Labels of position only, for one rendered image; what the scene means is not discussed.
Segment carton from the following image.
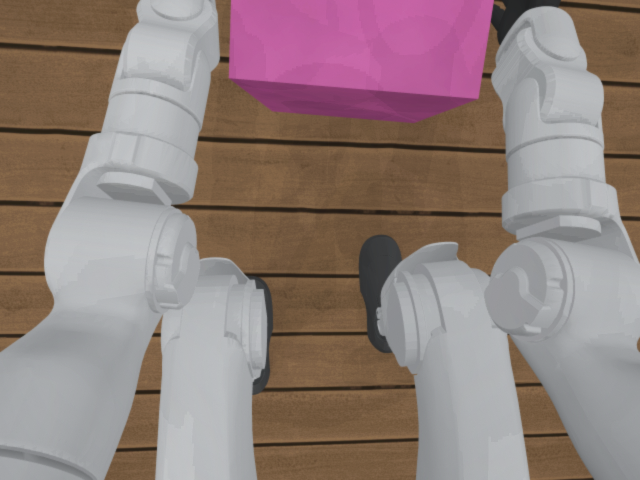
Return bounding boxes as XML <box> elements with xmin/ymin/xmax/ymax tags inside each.
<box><xmin>229</xmin><ymin>0</ymin><xmax>494</xmax><ymax>123</ymax></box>

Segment robot left thigh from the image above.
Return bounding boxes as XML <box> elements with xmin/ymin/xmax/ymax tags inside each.
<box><xmin>155</xmin><ymin>275</ymin><xmax>267</xmax><ymax>480</ymax></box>

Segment left robot shin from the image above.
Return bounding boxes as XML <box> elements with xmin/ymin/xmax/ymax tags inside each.
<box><xmin>161</xmin><ymin>257</ymin><xmax>262</xmax><ymax>382</ymax></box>

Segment right robot upper arm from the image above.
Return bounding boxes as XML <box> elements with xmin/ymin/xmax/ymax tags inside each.
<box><xmin>484</xmin><ymin>237</ymin><xmax>640</xmax><ymax>480</ymax></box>

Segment robot right hand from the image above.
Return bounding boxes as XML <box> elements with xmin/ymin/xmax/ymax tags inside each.
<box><xmin>491</xmin><ymin>0</ymin><xmax>561</xmax><ymax>45</ymax></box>

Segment robot left forearm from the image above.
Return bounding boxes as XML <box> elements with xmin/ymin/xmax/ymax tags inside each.
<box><xmin>44</xmin><ymin>0</ymin><xmax>220</xmax><ymax>291</ymax></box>

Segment left robot upper arm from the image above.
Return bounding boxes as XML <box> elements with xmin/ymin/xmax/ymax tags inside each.
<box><xmin>0</xmin><ymin>196</ymin><xmax>200</xmax><ymax>480</ymax></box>

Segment robot right forearm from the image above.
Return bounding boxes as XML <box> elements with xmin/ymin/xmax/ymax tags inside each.
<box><xmin>491</xmin><ymin>6</ymin><xmax>640</xmax><ymax>267</ymax></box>

